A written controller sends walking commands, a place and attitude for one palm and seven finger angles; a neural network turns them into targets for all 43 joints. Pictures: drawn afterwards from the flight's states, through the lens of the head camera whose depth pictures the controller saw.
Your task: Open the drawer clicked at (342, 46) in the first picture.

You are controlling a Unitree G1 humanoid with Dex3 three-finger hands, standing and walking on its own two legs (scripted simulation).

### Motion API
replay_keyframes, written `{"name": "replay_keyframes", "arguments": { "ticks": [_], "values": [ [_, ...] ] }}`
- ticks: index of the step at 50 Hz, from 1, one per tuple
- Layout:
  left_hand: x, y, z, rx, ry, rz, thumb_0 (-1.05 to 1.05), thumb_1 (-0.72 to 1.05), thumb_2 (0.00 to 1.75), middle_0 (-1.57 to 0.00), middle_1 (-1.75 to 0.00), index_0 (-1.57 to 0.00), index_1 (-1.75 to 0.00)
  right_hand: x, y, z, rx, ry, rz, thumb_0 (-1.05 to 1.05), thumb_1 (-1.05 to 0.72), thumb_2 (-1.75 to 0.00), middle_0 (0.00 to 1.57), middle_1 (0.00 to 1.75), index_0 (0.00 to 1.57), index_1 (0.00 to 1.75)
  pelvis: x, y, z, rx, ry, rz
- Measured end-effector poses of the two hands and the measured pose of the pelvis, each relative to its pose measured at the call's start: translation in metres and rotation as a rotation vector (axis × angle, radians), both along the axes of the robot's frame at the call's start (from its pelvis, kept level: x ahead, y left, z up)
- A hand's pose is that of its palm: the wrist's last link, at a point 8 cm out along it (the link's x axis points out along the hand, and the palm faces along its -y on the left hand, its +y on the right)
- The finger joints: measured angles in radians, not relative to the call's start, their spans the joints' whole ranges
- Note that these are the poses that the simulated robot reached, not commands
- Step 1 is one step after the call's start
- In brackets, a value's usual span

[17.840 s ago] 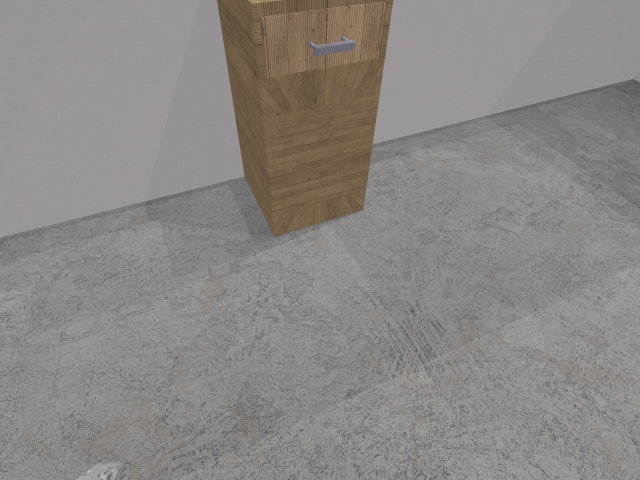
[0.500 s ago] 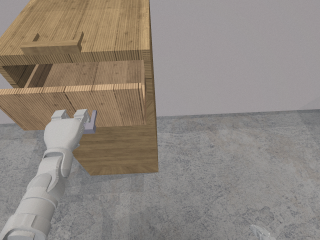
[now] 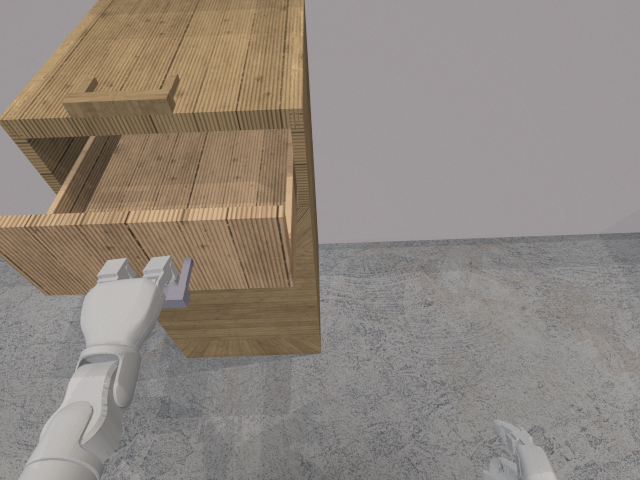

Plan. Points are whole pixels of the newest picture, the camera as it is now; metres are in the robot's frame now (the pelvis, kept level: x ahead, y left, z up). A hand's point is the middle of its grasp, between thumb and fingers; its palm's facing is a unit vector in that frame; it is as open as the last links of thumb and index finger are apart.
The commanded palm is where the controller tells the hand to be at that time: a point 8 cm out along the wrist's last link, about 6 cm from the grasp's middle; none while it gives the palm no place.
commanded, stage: pull the drawer open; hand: left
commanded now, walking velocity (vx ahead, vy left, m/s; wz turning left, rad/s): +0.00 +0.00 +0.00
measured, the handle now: (143, 282) +0.35 +0.26 +0.04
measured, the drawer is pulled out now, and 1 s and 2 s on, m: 0.17 0.28 0.30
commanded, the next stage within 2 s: open the thumb to release the handle in 1.50 s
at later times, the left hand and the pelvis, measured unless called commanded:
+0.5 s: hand (132, 370) +0.24 +0.25 +0.01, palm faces +0.02 -0.08 -1.00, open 5.4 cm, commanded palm +0.20 +0.26 +0.06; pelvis +0.00 +0.00 +0.00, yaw -1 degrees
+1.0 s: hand (120, 412) +0.19 +0.24 +0.01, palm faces +0.00 -0.07 -1.00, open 5.4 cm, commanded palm +0.15 +0.25 +0.06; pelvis +0.00 -0.01 -0.01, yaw -1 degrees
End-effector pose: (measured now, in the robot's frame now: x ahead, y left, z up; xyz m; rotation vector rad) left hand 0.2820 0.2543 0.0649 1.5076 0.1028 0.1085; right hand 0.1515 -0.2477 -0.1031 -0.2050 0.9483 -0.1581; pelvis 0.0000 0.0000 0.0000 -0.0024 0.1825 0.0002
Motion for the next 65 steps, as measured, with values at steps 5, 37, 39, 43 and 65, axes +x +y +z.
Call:
{"name": "replay_keyframes", "arguments": {
  "ticks": [5,37,39,43,65],
  "values": [
    [-0.010,-0.001,0.000,-0.007,0.001,0.004,0.02,0.76,0.82,-0.32,-1.35,-0.42,-1.35,0.007,0.002,0.004,0.007,-0.031,0.011,0.01,-0.90,-0.90,0.20,0.30,0.20,0.30,0.000,-0.001,0.000,0.002,-0.007,-0.004],
    [-0.087,-0.007,0.001,-0.012,-0.012,0.036,0.01,0.75,0.81,-0.33,-1.35,-0.42,-1.35,0.039,0.015,0.009,0.031,-0.121,0.096,0.01,-0.90,-0.90,0.20,0.30,0.20,0.30,-0.002,-0.005,-0.004,0.009,-0.036,-0.006],
    [-0.090,-0.007,0.001,-0.013,-0.010,0.037,0.01,0.75,0.81,-0.33,-1.35,-0.42,-1.35,0.040,0.015,0.009,0.032,-0.123,0.100,0.01,-0.90,-0.90,0.20,0.30,0.20,0.30,-0.002,-0.006,-0.004,0.009,-0.038,-0.007],
    [-0.096,-0.008,0.001,-0.011,-0.005,0.040,0.01,0.75,0.81,-0.33,-1.35,-0.42,-1.35,0.041,0.016,0.010,0.035,-0.127,0.108,0.01,-0.90,-0.90,0.20,0.30,0.20,0.30,-0.002,-0.007,-0.005,0.010,-0.040,-0.007],
    [-0.134,-0.010,0.003,-0.007,-0.003,0.041,0.01,0.73,0.77,-0.31,-1.35,-0.42,-1.35,0.038,0.012,0.003,0.043,-0.128,0.130,0.01,-0.90,-0.90,0.20,0.30,0.20,0.30,-0.003,-0.008,-0.013,0.011,-0.022,-0.014]
  ]
}}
